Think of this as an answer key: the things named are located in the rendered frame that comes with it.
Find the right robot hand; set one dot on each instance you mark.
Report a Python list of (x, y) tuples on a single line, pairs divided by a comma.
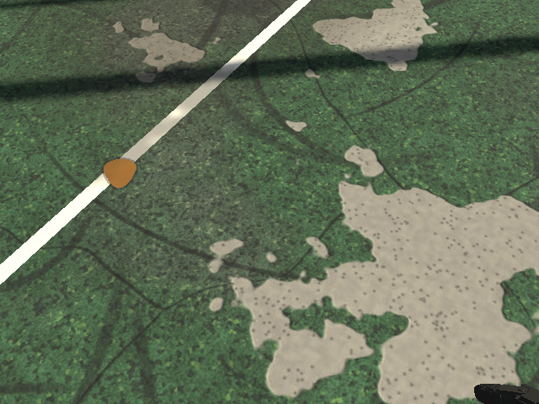
[(506, 394)]

